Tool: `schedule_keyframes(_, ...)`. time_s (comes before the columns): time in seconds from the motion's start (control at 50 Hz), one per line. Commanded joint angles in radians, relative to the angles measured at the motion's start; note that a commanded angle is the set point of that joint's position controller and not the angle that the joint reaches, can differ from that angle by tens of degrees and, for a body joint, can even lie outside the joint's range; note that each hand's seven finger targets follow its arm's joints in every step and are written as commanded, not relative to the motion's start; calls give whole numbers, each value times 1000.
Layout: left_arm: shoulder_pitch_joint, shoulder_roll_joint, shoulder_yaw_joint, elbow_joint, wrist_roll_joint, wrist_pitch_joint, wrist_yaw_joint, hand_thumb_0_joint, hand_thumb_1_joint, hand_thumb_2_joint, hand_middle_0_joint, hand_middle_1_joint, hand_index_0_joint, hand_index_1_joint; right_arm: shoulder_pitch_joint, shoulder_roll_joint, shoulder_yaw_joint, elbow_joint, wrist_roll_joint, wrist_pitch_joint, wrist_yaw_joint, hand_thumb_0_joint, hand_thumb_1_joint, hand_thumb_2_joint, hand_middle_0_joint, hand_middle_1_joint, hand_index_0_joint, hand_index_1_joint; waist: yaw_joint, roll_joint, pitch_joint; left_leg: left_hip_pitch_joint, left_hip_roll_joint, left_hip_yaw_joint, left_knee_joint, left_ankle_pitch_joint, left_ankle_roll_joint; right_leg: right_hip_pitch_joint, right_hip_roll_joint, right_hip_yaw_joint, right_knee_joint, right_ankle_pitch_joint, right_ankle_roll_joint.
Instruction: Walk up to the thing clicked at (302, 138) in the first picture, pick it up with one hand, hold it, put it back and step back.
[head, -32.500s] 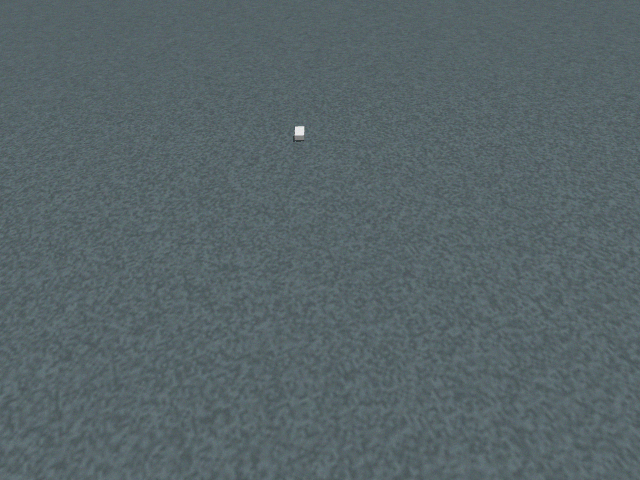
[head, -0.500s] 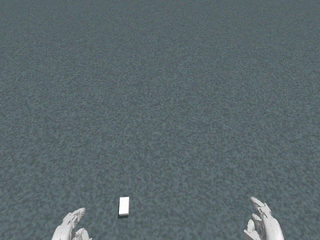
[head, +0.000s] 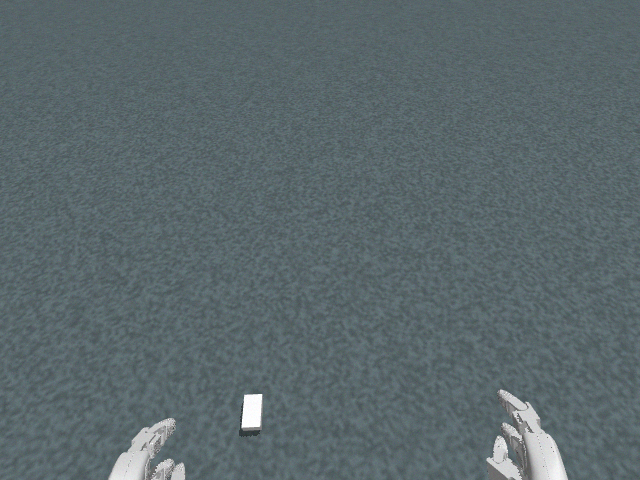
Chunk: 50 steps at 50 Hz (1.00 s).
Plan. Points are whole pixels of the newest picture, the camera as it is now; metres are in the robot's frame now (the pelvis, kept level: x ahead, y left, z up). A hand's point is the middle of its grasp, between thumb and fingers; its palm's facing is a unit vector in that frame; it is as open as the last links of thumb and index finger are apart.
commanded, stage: home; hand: left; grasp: from above
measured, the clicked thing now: (252, 412) +0.47 +0.21 -0.70
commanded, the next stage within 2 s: stand in 1.50 s
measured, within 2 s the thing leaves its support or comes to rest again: neither
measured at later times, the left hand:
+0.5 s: hand out of the picture +0.16 +0.17 -0.05, palm faces +0.04 -0.98 -0.20, open 8.1 cm
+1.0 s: hand out of the picture +0.16 +0.18 -0.05, palm faces +0.04 -0.98 -0.20, open 7.6 cm
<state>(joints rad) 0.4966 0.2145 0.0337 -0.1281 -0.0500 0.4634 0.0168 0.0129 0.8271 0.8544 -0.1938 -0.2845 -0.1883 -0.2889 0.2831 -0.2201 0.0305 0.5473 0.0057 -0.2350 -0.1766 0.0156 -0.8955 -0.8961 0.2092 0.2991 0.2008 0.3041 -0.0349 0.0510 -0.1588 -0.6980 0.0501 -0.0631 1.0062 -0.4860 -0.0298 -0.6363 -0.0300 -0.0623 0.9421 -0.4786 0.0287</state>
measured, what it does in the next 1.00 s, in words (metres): stands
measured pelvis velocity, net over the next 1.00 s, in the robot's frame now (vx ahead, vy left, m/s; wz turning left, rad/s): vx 0.00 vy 0.00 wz -0.01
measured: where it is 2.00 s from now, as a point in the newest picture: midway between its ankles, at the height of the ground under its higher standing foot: outside the picture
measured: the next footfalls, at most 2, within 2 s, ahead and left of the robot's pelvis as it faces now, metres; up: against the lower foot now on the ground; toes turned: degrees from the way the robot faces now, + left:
none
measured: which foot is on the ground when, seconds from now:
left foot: down 0.00-1.00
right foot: down 0.00-1.00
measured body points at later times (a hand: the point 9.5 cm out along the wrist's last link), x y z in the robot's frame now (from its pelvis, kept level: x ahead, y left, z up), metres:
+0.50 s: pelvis +0.00 +0.00 +0.00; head +0.01 -0.01 +0.45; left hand +0.15 +0.22 -0.03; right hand +0.16 -0.25 -0.06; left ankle +0.01 +0.13 -0.68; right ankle -0.01 -0.14 -0.68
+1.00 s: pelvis +0.00 +0.00 +0.00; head +0.02 +0.00 +0.45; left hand +0.16 +0.23 -0.03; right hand +0.16 -0.25 -0.07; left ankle +0.01 +0.13 -0.68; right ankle -0.01 -0.14 -0.68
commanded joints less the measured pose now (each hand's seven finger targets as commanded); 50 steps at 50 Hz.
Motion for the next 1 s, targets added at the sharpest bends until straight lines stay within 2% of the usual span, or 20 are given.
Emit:
schedule_keyframes(0.0, -23, 106, 63, -190, 3, -53, 11, 0, 767, 822, -186, -276, -186, -276, -75, -123, -55, -164, -2, -62, -16, 0, -899, -900, 200, 300, 200, 300, -3, -13, -77, 107, -45, 21, -166, 188, 36, 34, 48, -23, -150, 177, -18)
schedule_keyframes(0.06, -12, 105, 65, -180, 2, -52, 11, 0, 782, 831, -188, -279, -187, -279, -74, -123, -56, -166, -2, -63, -18, 0, -899, -900, 200, 300, 200, 300, -6, -21, -92, 109, -45, 28, -152, 223, 37, 44, 46, -19, -150, 209, -16)
schedule_keyframes(0.08, -10, 103, 62, -179, 2, -52, 11, 0, 704, 786, -179, -266, -179, -266, -71, -122, -55, -161, -2, -65, -19, 0, -899, -900, 200, 300, 200, 300, -4, -31, -80, 107, -45, 28, -151, 229, 38, 42, 47, -19, -146, 215, -14)
schedule_keyframes(0.14, -10, 107, 68, -178, 4, -55, 11, 0, 811, 848, -191, -283, -190, -284, -69, -123, -58, -157, -3, -66, -19, 0, -899, -900, 200, 300, 200, 300, -4, -14, -97, 114, -44, 28, -152, 231, 35, 44, 47, -18, -142, 214, -18)
schedule_keyframes(0.16, -9, 107, 61, -176, 5, -54, 11, 0, 742, 808, -183, -272, -183, -272, -72, -121, -56, -159, -3, -66, -20, 0, -899, -900, 200, 300, 200, 300, -1, -21, -84, 104, -45, 32, -149, 229, 37, 41, 46, -18, -147, 215, -16)
schedule_keyframes(0.2, -10, 105, 63, -180, 4, -54, 9, 0, 798, 841, -189, -281, -189, -281, -70, -122, -58, -161, -2, -67, -18, 0, -899, -900, 200, 300, 200, 300, -4, -17, -84, 106, -46, 32, -153, 205, 37, 36, 45, -15, -150, 196, -16)
schedule_keyframes(0.22, -24, 110, 63, -179, 4, -53, 9, 0, 736, 804, -183, -271, -183, -271, -73, -121, -56, -159, -2, -65, -20, 0, -899, -900, 200, 300, 200, 300, -5, -16, -69, 102, -47, 38, -151, 203, 38, 32, 44, -13, -157, 193, -14)
schedule_keyframes(0.44, -37, 115, 67, -181, 2, -50, 5, 0, 799, 841, -189, -281, -189, -281, -74, -127, -58, -156, 1, -68, -19, 0, -899, -900, 200, 300, 200, 300, -6, -16, -45, 91, -46, 39, -161, 155, 39, 21, 43, -11, -164, 146, -16)
schedule_keyframes(0.56, -28, 119, 70, -192, 2, -51, 7, 0, 778, 829, -187, -278, -187, -278, -76, -124, -58, -158, 3, -69, -22, 0, -899, -900, 200, 300, 200, 300, 2, -15, -76, 99, -48, 43, -151, 186, 39, 33, 40, -8, -158, 174, -16)
schedule_keyframes(0.58, -32, 119, 68, -201, 4, -56, 8, 0, 854, 873, -195, -290, -195, -291, -73, -124, -61, -158, 0, -67, -22, 0, -899, -900, 200, 300, 200, 300, -4, -17, -85, 102, -47, 42, -148, 197, 38, 37, 41, -9, -156, 184, -17)
schedule_keyframes(0.62, -17, 109, 58, -185, 4, -51, 6, 0, 781, 830, -188, -278, -187, -279, -74, -122, -58, -164, 0, -67, -21, 0, -899, -900, 200, 300, 200, 300, -7, -31, -92, 111, -46, 39, -142, 225, 41, 45, 42, -10, -154, 214, -14)
schedule_keyframes(0.64, -34, 113, 60, -195, 2, -54, 8, 0, 851, 871, -195, -290, -195, -290, -74, -125, -59, -161, 0, -67, -21, 0, -899, -900, 200, 300, 200, 300, -7, -31, -89, 101, -48, 42, -137, 217, 42, 45, 40, -7, -157, 211, -13)
schedule_keyframes(0.74, -8, 116, 60, -189, 7, -55, 8, 0, 788, 834, -188, -279, -188, -280, -68, -124, -61, -160, -1, -64, -22, 0, -899, -900, 200, 300, 200, 300, -3, -16, -91, 107, -45, 33, -153, 203, 38, 42, 44, -14, -146, 190, -18)
schedule_keyframes(0.76, -12, 96, 45, -186, 6, -53, 7, 0, 803, 843, -190, -282, -190, -282, -76, -116, -56, -163, 0, -64, -21, 0, -899, -900, 200, 300, 200, 300, -1, -9, -79, 102, -46, 37, -151, 213, 36, 40, 44, -17, -147, 198, -18)
schedule_keyframes(0.78, -22, 126, 72, -198, 4, -55, 9, 0, 840, 864, -194, -288, -193, -288, -69, -129, -64, -159, -2, -63, -22, 0, -899, -900, 200, 300, 200, 300, -4, -6, -85, 109, -44, 35, -151, 213, 36, 40, 44, -14, -146, 198, -19)
schedule_keyframes(0.8, -14, 107, 53, -192, 7, -53, 10, 0, 896, 897, -199, -298, -199, -298, -75, -118, -59, -163, 0, -63, -22, 0, -899, -900, 200, 300, 200, 300, 0, -16, -89, 104, -44, 34, -149, 229, 35, 44, 44, -17, -145, 211, -19)
schedule_keyframes(0.86, -18, 113, 53, -188, 3, -49, 7, 0, 835, 862, -193, -288, -193, -288, -66, -126, -61, -157, 0, -62, -20, 0, -899, -900, 200, 300, 200, 300, -5, 1, -66, 110, -42, 30, -158, 212, 35, 33, 44, -14, -143, 196, -20)
schedule_keyframes(0.9, -31, 115, 54, -205, 3, -51, 8, 0, 891, 895, -199, -297, -199, -297, -63, -126, -63, -157, 0, -61, -21, 0, -899, -900, 200, 300, 200, 300, -9, 8, -92, 122, -40, 25, -156, 232, 34, 35, 46, -17, -138, 210, -20)
schedule_keyframes(0.94, -27, 113, 56, -190, 3, -46, 7, 0, 867, 880, -196, -293, -196, -293, -71, -128, -62, -153, 0, -63, -20, 0, -899, -900, 200, 300, 200, 300, -2, 11, -49, 107, -35, 19, -170, 197, 32, 20, 49, -22, -138, 176, -23)
schedule_keyframes(0.98, -16, 113, 60, -193, 1, -48, 9, 0, 887, 892, -198, -296, -198, -296, -68, -126, -63, -158, 0, -63, -19, 0, -899, -900, 200, 300, 200, 300, -4, -4, -88, 114, -35, 16, -162, 225, 32, 40, 49, -22, -133, 197, -23)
